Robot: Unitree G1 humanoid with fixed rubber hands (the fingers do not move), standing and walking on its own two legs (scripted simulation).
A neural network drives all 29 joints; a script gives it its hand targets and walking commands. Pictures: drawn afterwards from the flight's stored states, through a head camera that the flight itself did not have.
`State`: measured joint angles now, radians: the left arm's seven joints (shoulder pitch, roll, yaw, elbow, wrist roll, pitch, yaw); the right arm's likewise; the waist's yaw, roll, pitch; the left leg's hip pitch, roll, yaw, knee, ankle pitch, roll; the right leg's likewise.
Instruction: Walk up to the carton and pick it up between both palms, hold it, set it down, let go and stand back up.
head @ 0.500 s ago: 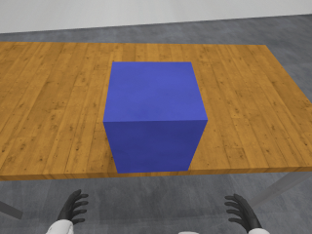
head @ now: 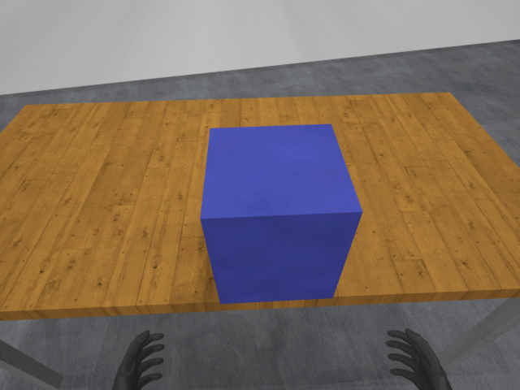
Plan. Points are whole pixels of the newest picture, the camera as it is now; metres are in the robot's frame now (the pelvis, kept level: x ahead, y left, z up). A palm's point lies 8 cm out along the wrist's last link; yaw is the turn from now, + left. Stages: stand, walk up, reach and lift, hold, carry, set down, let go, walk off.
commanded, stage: reach and lift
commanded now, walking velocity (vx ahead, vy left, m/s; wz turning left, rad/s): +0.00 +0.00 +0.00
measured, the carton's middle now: (273, 216) +0.39 +0.00 +0.04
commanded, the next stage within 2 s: none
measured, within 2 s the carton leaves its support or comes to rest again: neither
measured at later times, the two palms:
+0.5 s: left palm (133, 363) +0.16 +0.20 -0.01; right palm (429, 351) +0.18 -0.22 -0.01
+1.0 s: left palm (139, 308) +0.22 +0.19 +0.05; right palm (436, 303) +0.22 -0.22 +0.05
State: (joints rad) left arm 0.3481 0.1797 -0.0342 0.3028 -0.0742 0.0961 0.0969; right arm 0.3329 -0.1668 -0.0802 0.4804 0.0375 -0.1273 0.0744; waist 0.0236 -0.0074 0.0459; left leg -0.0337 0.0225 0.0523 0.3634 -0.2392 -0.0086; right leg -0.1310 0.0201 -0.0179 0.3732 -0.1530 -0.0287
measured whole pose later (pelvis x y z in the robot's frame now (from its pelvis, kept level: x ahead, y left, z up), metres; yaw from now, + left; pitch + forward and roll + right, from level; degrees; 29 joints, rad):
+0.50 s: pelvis +0.02 +0.00 +0.00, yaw +1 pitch -5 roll -1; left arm 0.47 0.19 -0.09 0.06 -0.10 -0.08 0.13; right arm 0.44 -0.16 -0.03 0.23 0.19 -0.20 0.05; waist 0.04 -0.03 0.04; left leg 0.00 0.04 0.03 0.35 -0.26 -0.02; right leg -0.08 0.03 -0.03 0.33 -0.17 -0.03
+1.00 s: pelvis +0.00 +0.00 +0.00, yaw -1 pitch -4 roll +0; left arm 0.24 0.18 -0.06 -0.14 -0.16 0.23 0.17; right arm 0.26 -0.23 -0.07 0.00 0.26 0.07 0.02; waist 0.04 -0.03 0.05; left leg -0.03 0.02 0.06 0.32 -0.22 -0.01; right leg -0.14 0.03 0.00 0.35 -0.14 -0.03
